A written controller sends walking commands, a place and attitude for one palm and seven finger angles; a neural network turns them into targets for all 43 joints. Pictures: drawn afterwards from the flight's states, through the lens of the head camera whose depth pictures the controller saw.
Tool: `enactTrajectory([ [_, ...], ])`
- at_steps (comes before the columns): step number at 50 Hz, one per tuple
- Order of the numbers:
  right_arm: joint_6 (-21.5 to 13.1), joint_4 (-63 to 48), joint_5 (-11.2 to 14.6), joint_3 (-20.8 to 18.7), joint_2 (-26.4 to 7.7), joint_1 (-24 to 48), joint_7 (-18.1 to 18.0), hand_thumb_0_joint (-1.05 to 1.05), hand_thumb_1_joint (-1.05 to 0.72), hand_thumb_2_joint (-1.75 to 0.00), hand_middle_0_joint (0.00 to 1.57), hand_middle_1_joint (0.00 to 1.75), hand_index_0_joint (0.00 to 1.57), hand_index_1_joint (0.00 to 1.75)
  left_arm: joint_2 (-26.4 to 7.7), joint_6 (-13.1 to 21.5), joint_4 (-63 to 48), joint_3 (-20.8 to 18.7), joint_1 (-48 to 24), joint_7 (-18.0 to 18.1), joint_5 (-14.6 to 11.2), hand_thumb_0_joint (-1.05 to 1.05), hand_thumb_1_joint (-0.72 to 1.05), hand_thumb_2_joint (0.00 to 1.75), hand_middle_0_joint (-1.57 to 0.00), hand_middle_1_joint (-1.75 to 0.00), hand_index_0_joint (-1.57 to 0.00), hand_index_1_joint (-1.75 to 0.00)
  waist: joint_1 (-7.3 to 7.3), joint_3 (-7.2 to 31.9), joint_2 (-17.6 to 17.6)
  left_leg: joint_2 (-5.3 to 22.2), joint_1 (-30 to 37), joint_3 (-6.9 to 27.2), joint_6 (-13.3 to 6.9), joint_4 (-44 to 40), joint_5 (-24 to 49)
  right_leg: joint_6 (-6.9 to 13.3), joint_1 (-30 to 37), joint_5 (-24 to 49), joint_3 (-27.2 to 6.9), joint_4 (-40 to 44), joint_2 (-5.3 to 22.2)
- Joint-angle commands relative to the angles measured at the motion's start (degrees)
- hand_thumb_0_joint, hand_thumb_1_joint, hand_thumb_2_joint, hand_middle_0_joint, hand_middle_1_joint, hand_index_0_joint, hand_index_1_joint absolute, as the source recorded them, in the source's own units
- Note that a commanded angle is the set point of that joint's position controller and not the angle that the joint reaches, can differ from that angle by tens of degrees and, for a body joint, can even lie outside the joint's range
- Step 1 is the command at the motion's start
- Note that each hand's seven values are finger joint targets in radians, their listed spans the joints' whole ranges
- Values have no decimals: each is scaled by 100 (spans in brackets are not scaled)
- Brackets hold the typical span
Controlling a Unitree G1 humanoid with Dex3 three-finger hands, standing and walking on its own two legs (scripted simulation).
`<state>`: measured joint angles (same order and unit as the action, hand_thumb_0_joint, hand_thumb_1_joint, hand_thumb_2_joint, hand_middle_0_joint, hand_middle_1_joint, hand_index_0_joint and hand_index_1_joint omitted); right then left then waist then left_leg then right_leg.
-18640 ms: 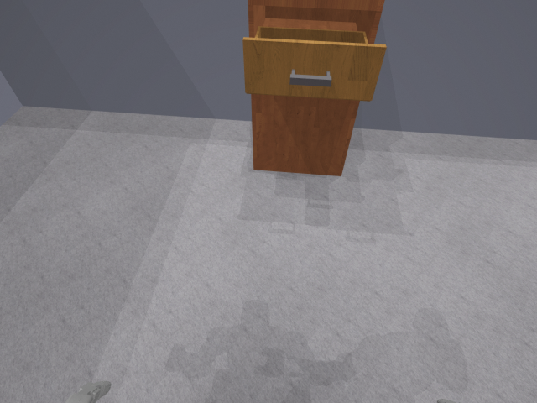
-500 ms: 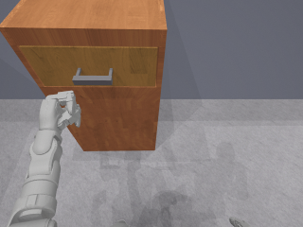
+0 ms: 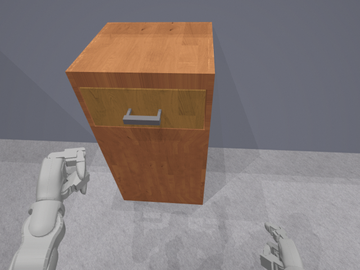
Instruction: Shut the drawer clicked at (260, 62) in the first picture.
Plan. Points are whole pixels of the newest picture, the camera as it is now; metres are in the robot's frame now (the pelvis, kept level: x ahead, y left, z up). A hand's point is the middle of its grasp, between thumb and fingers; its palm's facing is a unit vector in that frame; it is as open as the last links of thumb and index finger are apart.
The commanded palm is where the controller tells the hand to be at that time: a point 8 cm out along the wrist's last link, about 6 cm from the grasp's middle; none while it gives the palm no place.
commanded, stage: draw the hand back to the body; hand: left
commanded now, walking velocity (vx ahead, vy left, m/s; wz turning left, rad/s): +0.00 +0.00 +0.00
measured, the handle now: (143, 116) +0.62 +0.19 -0.03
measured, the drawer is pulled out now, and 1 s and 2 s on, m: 0.00 0.00 0.00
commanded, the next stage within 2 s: step back with the hand held close in 0.50 s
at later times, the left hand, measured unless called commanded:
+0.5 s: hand (43, 202) +0.18 +0.24 +0.16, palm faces +0.39 -0.83 -0.40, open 3.2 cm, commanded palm +0.14 +0.28 +0.18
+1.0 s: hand (41, 209) +0.18 +0.24 +0.15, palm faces +0.23 -0.82 -0.52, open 3.2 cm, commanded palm +0.12 +0.29 +0.18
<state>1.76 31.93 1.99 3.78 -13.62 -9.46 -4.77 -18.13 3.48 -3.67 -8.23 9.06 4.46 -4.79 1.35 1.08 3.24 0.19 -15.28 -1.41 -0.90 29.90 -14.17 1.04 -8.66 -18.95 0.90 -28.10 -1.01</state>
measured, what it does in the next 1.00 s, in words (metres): stands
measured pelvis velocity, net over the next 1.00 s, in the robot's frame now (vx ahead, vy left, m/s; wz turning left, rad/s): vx -0.01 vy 0.01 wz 0.00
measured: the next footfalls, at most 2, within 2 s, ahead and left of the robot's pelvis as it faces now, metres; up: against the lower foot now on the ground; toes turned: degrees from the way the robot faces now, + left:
right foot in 1.88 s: -0.26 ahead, -0.11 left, +0.00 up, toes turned +3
left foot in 1.98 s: -0.02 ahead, +0.10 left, +0.00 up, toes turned +4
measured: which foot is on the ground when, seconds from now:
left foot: down 0.00-1.00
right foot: down 0.00-1.00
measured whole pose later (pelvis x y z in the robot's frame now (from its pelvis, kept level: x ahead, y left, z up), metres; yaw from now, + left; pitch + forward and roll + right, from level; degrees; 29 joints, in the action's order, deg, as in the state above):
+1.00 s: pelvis -0.01 +0.01 +0.01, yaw +0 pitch +2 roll -1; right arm 4.3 30.6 0.6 -1.0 -14.2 -9.6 -4.5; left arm -23.5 8.6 -30.6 -18.8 37.7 4.7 -4.2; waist 0.0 -2.2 2.8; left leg -0.3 -16.3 -2.0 -1.8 24.4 -9.7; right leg -0.2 -10.0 -14.5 0.5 -22.9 -0.5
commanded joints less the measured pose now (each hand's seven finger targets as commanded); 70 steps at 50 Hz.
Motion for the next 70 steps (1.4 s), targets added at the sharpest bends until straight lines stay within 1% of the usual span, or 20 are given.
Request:
enactTrajectory([
  [1,-375,-825,-38,-273,-606,773,-47,0,-90,-90,20,30,20,30,-912,343,-1828,-592,-369,99,-39,0,90,90,-140,-160,-140,-160,31,488,-154,53,1220,188,-148,-641,807,15,-291,1221,-6,791,13],
  [7,-565,-788,-119,-298,-550,795,-11,0,-90,-90,20,30,20,30,-1097,452,-2845,-1029,488,128,-23,0,90,90,-140,-160,-140,-160,132,450,115,28,1461,140,-136,-748,1092,24,-56,1429,-9,1006,27],
  [13,-764,-767,-168,-361,-573,773,13,0,-90,-90,20,30,20,30,-1212,525,-3389,-1399,1558,135,-33,0,90,90,-140,-160,-140,-160,215,228,-139,31,1448,130,-137,-756,1174,7,-15,1504,-6,1204,-9],
  [16,-807,-785,-151,-381,-544,740,13,0,-90,-90,20,30,20,30,-1201,572,-3699,-1536,1949,133,-42,0,90,90,-140,-160,-140,-160,238,283,-22,44,1450,93,-140,-707,1285,-2,65,1688,-4,1103,25],
  [20,-784,-667,-153,-411,-574,652,-4,0,-90,-90,20,30,20,30,-851,487,-3213,-1225,1764,109,-27,0,90,90,-140,-160,-140,-160,109,-248,-339,57,1345,102,-161,-755,974,-44,-236,1323,15,1198,28],
  [23,-789,-636,-167,-430,-603,680,-75,0,-90,-90,20,30,20,30,-964,484,-3180,-1278,1506,140,4,0,90,90,-140,-160,-140,-160,126,-312,-308,34,1388,90,-188,-754,789,-46,-334,1053,-38,1324,36],
  [27,-871,-677,-198,-395,-564,679,-103,0,-90,-90,20,30,20,30,-1101,553,-3632,-1369,1444,205,26,0,90,90,-140,-160,-140,-160,225,349,46,4,1536,111,-189,-680,1269,-10,101,1643,-44,1060,103],
  [30,-911,-677,-208,-372,-526,706,-102,0,-90,-90,20,30,20,30,-1147,502,-3671,-1431,1677,234,13,0,90,90,-140,-160,-140,-160,273,384,53,6,1508,79,-182,-612,1581,-13,212,2085,-48,1002,111],
  [31,-908,-668,-202,-375,-528,718,-92,0,-90,-90,20,30,20,30,-1108,504,-3687,-1401,1693,226,11,0,90,90,-140,-160,-140,-160,260,380,36,9,1523,76,-172,-607,1644,-17,213,2168,-43,997,106],
  [32,-720,-860,-202,-439,-679,609,-30,0,-90,-90,20,30,20,30,-1962,777,-4299,-2245,888,256,83,0,90,90,-140,-160,-140,-160,-43,-79,-12,76,1160,199,-282,-357,1492,-122,-321,2588,-479,1288,392],
  [33,-638,-777,-227,-426,-583,631,-43,0,-90,-90,20,30,20,30,-2010,880,-4015,-2363,1018,250,96,0,90,90,-140,-160,-140,-160,-32,-92,-42,59,1086,218,-252,-292,1477,-73,-286,2898,-446,1293,519],
  [34,-538,-684,-241,-459,-573,622,-25,0,-90,-90,20,30,20,30,-1453,816,-3431,-1946,1820,190,98,0,90,90,-140,-160,-140,-160,-69,-213,-289,84,1078,203,-253,-288,1771,-113,-346,3064,-282,1172,516],
  [38,-233,-830,-215,-612,-645,575,60,0,-90,-90,20,30,20,30,-1031,786,-3181,-1652,2601,67,63,0,90,90,-140,-160,-140,-160,-69,334,-108,201,1286,138,-279,-381,2694,-309,-288,3043,-68,912,398],
  [44,-28,-1071,-127,-659,-598,616,23,0,-90,-90,20,30,20,30,-1417,859,-3700,-1957,2910,148,-21,0,90,90,-140,-160,-140,-160,-40,966,-360,287,1185,185,-263,-467,3023,-314,-34,3033,-10,660,336],
  [48,-41,-1147,-126,-679,-642,569,-38,0,-90,-90,20,30,20,30,-1669,929,-4124,-2114,2808,258,-28,0,90,90,-140,-160,-140,-160,-42,1055,-128,308,957,231,-258,-483,2831,-315,-26,2850,-57,558,309],
  [53,-156,-1082,-130,-719,-681,458,-58,0,-90,-90,20,30,20,30,-1519,997,-4068,-1977,2847,317,17,0,90,90,-140,-160,-140,-160,-104,817,72,357,627,363,-260,-685,1993,-294,-210,1982,-62,588,210],
  [57,-265,-1043,-132,-723,-695,445,-62,0,-90,-90,20,30,20,30,-1416,1118,-3819,-1920,2827,357,63,0,90,90,-140,-160,-140,-160,-172,403,46,418,-84,567,-297,-1089,332,-242,-260,1039,-109,636,146],
  [63,-446,-1108,-159,-735,-803,499,-77,0,-90,-90,20,30,20,30,-1438,1316,-3837,-2060,2737,390,224,0,90,90,-140,-160,-140,-160,-149,116,376,705,-1795,1113,-497,-1771,-1897,-231,601,227,-159,69,-90],
  [68,-620,-1123,-181,-758,-794,442,-66,0,-90,-90,20,30,20,30,-1525,1405,-4098,-2203,2774,395,295,0,90,90,-140,-160,-140,-160,-113,296,443,723,-2225,1153,-523,-1634,-2291,-161,796,76,-319,-163,-154],
  [70,-674,-1083,-172,-753,-721,356,-42,0,-90,-90,20,30,20,30,-1488,1440,-4212,-2147,2804,391,275,0,90,90,-140,-160,-140,-160,-139,321,128,526,-1799,924,-420,-1128,-1948,-69,240,-158,-575,211,17],
])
